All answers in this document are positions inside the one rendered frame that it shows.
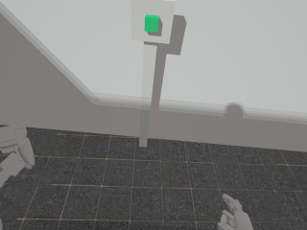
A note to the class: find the robot right hand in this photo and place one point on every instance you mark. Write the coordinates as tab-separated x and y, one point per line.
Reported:
240	220

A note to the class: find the robot left hand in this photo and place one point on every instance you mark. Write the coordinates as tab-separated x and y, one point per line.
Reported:
13	140

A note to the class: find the panel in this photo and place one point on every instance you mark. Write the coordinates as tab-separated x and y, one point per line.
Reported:
165	9

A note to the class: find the button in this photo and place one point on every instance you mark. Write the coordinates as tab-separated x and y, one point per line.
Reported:
151	23

